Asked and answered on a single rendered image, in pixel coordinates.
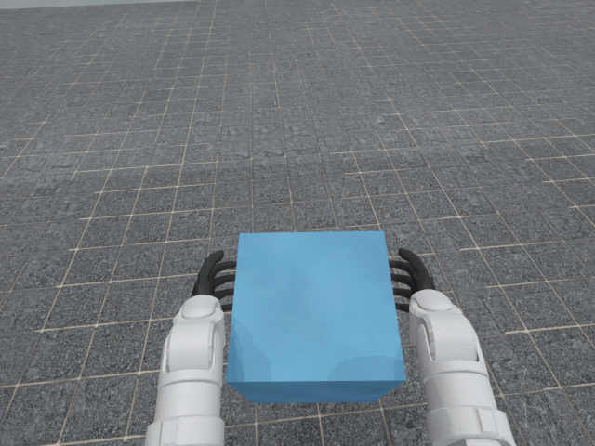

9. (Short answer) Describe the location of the right robot forearm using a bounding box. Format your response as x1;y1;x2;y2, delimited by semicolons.
409;289;516;446

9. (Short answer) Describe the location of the robot left hand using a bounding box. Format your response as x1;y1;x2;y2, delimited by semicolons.
191;250;237;312

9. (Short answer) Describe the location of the carton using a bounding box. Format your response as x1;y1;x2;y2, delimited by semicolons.
226;231;406;403

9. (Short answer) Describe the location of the left robot forearm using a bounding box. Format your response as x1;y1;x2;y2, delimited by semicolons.
144;295;226;446

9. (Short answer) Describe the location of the robot right hand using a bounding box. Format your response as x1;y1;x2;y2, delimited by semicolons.
389;248;437;313

